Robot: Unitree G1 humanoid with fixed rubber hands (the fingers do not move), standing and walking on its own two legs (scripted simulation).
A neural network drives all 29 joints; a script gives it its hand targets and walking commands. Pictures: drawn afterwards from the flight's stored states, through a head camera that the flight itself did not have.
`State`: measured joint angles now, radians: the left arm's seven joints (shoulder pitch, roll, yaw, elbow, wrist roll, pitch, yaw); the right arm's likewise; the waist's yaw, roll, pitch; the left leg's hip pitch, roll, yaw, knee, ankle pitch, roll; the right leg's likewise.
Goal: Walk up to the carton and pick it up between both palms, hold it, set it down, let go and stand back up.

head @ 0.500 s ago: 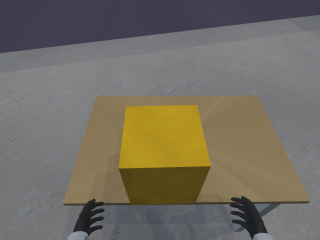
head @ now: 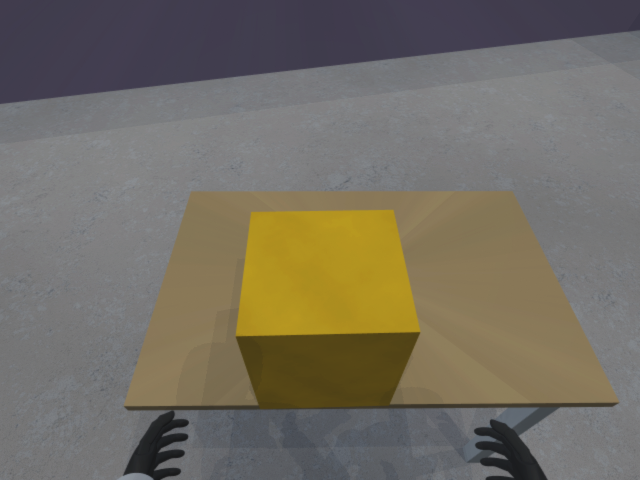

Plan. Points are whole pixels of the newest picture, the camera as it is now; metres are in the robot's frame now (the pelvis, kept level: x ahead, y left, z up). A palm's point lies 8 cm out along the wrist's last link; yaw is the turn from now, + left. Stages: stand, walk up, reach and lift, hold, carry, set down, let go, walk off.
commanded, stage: stand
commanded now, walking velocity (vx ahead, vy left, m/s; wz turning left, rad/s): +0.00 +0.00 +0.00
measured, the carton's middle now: (323, 313) +0.37 +0.00 -0.05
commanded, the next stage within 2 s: none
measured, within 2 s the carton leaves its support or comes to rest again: neither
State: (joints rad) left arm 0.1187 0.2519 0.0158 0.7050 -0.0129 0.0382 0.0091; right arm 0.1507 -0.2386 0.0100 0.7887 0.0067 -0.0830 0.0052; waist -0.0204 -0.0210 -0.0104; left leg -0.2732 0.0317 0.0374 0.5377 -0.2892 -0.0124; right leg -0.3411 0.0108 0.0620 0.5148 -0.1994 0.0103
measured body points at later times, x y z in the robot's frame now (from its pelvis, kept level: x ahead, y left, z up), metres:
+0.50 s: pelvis +0.00 +0.00 +0.00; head +0.01 +0.01 +0.45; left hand +0.12 +0.28 -0.13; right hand +0.08 -0.30 -0.12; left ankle +0.00 +0.12 -0.73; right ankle +0.04 -0.13 -0.73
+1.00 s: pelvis -0.01 +0.00 +0.00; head -0.01 +0.01 +0.45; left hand +0.10 +0.29 -0.13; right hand +0.06 -0.30 -0.12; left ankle +0.00 +0.12 -0.73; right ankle +0.04 -0.13 -0.73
